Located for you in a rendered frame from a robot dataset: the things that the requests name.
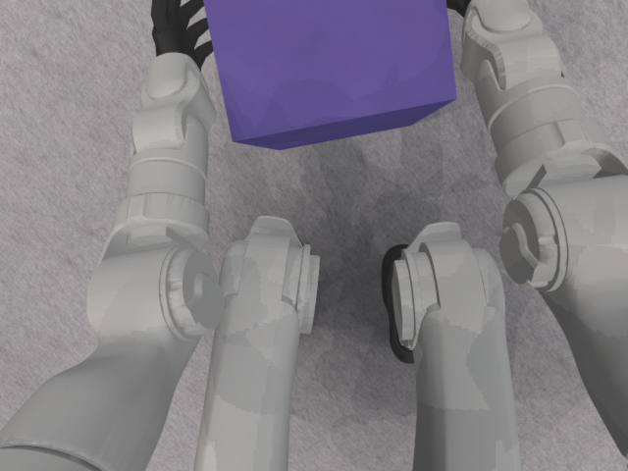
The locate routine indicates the robot left forearm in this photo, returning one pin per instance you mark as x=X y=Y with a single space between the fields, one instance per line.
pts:
x=167 y=174

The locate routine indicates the robot right foot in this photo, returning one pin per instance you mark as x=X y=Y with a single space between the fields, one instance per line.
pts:
x=400 y=351

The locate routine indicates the robot right forearm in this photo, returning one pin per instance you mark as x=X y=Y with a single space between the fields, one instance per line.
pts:
x=529 y=104

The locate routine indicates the carton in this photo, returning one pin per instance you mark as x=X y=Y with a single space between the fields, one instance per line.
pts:
x=298 y=72

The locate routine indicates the robot left thigh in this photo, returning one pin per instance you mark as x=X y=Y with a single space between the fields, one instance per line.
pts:
x=246 y=412

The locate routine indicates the left robot upper arm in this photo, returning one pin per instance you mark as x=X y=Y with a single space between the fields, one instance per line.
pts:
x=149 y=310

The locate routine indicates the right robot upper arm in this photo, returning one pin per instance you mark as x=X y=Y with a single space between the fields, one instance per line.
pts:
x=569 y=241

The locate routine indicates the robot left hand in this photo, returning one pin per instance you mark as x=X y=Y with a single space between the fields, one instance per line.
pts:
x=170 y=31

